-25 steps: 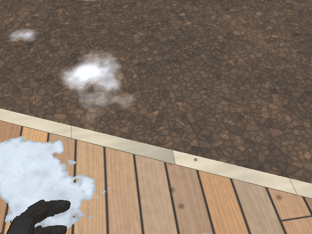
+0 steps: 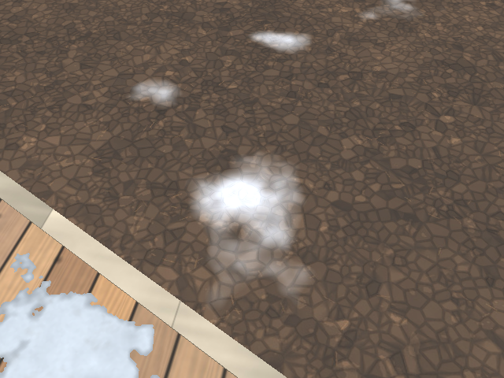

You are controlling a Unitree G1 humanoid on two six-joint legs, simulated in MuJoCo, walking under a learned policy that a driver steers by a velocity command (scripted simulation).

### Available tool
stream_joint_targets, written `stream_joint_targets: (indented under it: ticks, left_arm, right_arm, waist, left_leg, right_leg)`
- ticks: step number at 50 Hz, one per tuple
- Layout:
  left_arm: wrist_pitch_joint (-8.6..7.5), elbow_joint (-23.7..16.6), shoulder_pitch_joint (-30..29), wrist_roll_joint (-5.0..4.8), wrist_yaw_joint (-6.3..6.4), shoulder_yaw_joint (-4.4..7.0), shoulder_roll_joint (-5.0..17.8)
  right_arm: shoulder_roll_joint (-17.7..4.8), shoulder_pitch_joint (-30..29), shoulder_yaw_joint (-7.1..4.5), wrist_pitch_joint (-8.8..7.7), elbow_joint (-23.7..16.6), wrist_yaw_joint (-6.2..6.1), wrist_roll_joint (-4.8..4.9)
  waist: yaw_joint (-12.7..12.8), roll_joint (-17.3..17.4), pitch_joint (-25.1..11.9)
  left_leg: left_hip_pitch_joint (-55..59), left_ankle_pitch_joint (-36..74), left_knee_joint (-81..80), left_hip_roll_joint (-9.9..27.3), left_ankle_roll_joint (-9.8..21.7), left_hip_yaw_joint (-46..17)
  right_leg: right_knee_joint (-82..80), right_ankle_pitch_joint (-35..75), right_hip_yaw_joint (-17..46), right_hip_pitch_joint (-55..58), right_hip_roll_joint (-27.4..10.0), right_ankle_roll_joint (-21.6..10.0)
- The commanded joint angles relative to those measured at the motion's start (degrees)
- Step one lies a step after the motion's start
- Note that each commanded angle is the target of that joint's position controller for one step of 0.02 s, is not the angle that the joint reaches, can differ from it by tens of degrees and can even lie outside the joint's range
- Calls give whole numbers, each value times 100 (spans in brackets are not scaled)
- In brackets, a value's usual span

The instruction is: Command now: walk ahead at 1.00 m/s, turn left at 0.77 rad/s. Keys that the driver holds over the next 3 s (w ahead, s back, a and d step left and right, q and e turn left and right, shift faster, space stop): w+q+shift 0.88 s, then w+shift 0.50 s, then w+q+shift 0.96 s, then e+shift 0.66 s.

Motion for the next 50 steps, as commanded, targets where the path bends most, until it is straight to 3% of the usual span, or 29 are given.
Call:
stream_joint_targets:
  ticks: [1,3,4,5,6,7,8,9,10,11,13,15,17,19,23,24,25,26,27,28,29,31,32,35,39,43,46,48,50]
  left_arm:
    - [-2,-494,-563,-6,154,221,1206]
    - [190,-614,-838,-85,193,330,1620]
    - [218,-744,-1225,-129,144,344,1682]
    - [146,-780,-1609,-232,44,291,1470]
    - [-108,-1065,-1495,-87,-93,-77,85]
    - [-350,-1490,-495,-296,-167,-257,-112]
    - [-473,-1546,-1290,-338,-183,-147,684]
    - [-482,-1708,-1678,-412,-156,-97,760]
    - [-427,-1620,-1684,-243,-85,-118,661]
    - [-354,-1591,-1567,-120,-56,-107,609]
    - [-184,-1545,-1462,-69,10,-38,740]
    - [-108,-1739,-1982,17,74,-78,653]
    - [-94,-2008,-2727,61,59,-172,316]
    - [-98,-2158,-3072,-45,19,-161,212]
    - [-188,-2192,-3014,-336,-7,111,732]
    - [-233,-2114,-2675,-363,-2,213,904]
    - [-267,-1936,-1805,-377,12,355,1102]
    - [-236,-1692,-326,-360,58,419,1251]
    - [-206,-1561,327,-70,10,437,1675]
    - [-191,-1559,85,-65,-83,416,1517]
    - [-119,-1687,-323,-110,-26,326,971]
    - [0,-1411,-402,-33,13,279,890]
    - [-15,-1293,-538,15,20,234,817]
    - [-49,-908,-660,-132,-53,107,423]
    - [-54,-690,-828,-42,4,151,777]
    - [-41,-425,-367,-22,58,147,1037]
    - [23,-239,37,-36,91,173,1434]
    - [123,-186,80,-66,155,226,1792]
    - [167,-340,-569,-90,149,193,1780]
  right_arm:
    - [-367,-237,-84,-115,-484,200,54]
    - [-811,870,-297,23,-366,169,156]
    - [-1259,2163,-510,162,-79,107,115]
    - [-1551,3254,-680,282,216,-25,108]
    - [-1587,2869,-605,300,341,-24,-19]
    - [-1242,2119,-388,42,-118,14,-300]
    - [-801,2102,-368,-60,-316,25,-218]
    - [-755,1950,-351,-183,-290,61,-195]
    - [-716,1547,-333,-274,-377,101,-150]
    - [-798,1156,-351,-313,-489,58,-164]
    - [-707,910,-307,-305,-583,-47,-108]
    - [-574,1014,-256,-289,-540,-187,-15]
    - [-579,1035,-258,-194,-473,-316,38]
    - [-704,1186,-316,-108,-378,-340,46]
    - [-592,1370,-354,-74,-225,-374,115]
    - [-599,1284,-371,-59,-244,-374,86]
    - [-602,1098,-364,-48,-317,-334,9]
    - [-353,766,-245,-42,-540,-266,-178]
    - [456,1723,-18,-67,-755,-225,-26]
    - [28,1847,42,-68,-812,-266,310]
    - [-435,1236,-54,-21,-770,-296,224]
    - [-547,233,-114,-21,-981,-248,-133]
    - [-459,205,-128,0,-1082,-189,-86]
    - [-212,208,-79,175,-1190,-109,103]
    - [-259,-96,-31,175,-1324,-38,23]
    - [-295,-995,-17,84,-1479,114,0]
    - [-286,-1330,-30,-25,-1599,243,29]
    - [-564,-695,-198,-3,-1535,223,32]
    - [-1184,1935,-584,104,-803,59,46]
  waist:
    - [-420,-423,414]
    - [-1157,-1060,-257]
    - [-1838,-1141,-794]
    - [-2407,-684,-1025]
    - [-1488,1976,-302]
    - [-512,2300,-1686]
    - [-998,868,-1428]
    - [-710,-203,-670]
    - [-377,-1033,-373]
    - [-133,-990,-174]
    - [18,-778,58]
    - [-166,-648,309]
    - [-468,-356,424]
    - [-778,22,223]
    - [-770,465,-29]
    - [-528,534,-219]
    - [5,549,-750]
    - [736,466,-1753]
    - [173,-1980,-2736]
    - [128,-3009,-2451]
    - [344,-2038,-1459]
    - [337,-302,-453]
    - [103,-407,-227]
    - [-191,-679,65]
    - [-342,-499,456]
    - [21,-124,790]
    - [-23,-430,632]
    - [-629,-1011,129]
    - [-2089,-986,-918]
  left_leg:
    - [1448,122,-751,-572,270,808]
    - [2663,-939,-449,-1007,499,1037]
    - [4161,-1361,-349,-1050,729,779]
    - [5739,-1140,-953,-908,968,224]
    - [6213,-719,-1169,-633,1402,-1216]
    - [7081,-3849,-2646,573,2596,-4950]
    - [6659,-4904,-3663,644,2143,-5439]
    - [5743,-5021,-3875,600,1880,-5265]
    - [4841,-4597,-3764,451,1731,-4907]
    - [4028,-4013,-3643,195,1765,-4517]
    - [3297,-3089,-3746,-226,1696,-3597]
    - [2731,-2266,-3781,-520,1595,-2885]
    - [2196,-1953,-3667,-942,1329,-2278]
    - [2021,-2109,-3538,-1050,1057,-2226]
    - [3323,-2266,-2740,-751,792,-2886]
    - [3608,-1565,-2284,-694,690,-2923]
    - [3715,-593,-1306,-814,495,-2717]
    - [2877,-623,429,-910,291,-2343]
    - [948,-4219,2498,-1612,33,-1734]
    - [-188,-3879,3465,-977,24,-1351]
    - [-506,-3253,3740,-706,-24,-1114]
    - [-128,-2783,3334,-359,10,-835]
    - [79,-2613,3109,-146,28,-909]
    - [33,-2688,2894,196,60,-837]
    - [-211,-1591,2257,254,-141,-706]
    - [42,-563,649,16,26,-4]
    - [1286,-738,-378,-649,357,730]
    - [2173,-1548,-496,-1106,592,861]
    - [5380,-1030,-1556,-1032,1075,300]
  right_leg:
    - [32,6391,-65,-924,-1443,-147]
    - [1579,8952,-15,-598,-1667,-174]
    - [3041,9101,149,-1119,-1703,-287]
    - [5307,7209,158,-2196,-1193,-176]
    - [8090,-594,678,-4450,259,63]
    - [8928,-999,2265,-5975,441,-97]
    - [8281,-309,2554,-5955,83,-445]
    - [7552,105,2448,-5974,-89,-519]
    - [6953,390,2497,-5544,-349,-475]
    - [6603,536,2579,-5147,-444,-338]
    - [5864,594,2519,-4779,-634,-65]
    - [4676,917,2250,-4560,-700,172]
    - [3261,2005,1925,-3981,-476,351]
    - [2270,2828,1717,-3240,-150,460]
    - [1356,2684,2165,-3013,-144,446]
    - [1302,2457,2119,-2702,-137,327]
    - [1390,2245,2039,-1830,-223,149]
    - [2031,1513,2481,58,-866,-103]
    - [1072,-987,5701,2029,-2385,-1040]
    - [303,-3104,7485,1882,-2885,-1283]
    - [208,-2910,6592,1098,-2572,-1086]
    - [278,-427,4627,-393,-2036,-758]
    - [222,209,4089,-903,-1930,-753]
    - [-23,978,3020,-1467,-1776,-696]
    - [-404,1992,1776,-1862,-1700,-671]
    - [-593,2824,757,-1448,-1480,-363]
    - [-201,6337,357,-1110,-1565,-181]
    - [938,8972,366,-632,-1863,-347]
    - [3818,8790,394,-1829,-1736,-411]
Next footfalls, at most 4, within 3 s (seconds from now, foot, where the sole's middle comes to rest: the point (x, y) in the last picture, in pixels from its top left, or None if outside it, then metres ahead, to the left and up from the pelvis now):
0.10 left None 0.32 0.07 -0.75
0.52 right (277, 295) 0.73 -0.01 -0.75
1.00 left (124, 249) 0.86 0.46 -0.75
1.48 right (68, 147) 1.29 0.77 -0.75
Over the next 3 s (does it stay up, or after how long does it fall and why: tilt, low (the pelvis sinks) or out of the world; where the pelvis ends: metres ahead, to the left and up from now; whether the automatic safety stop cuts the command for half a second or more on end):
stays up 1.19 1.67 0.02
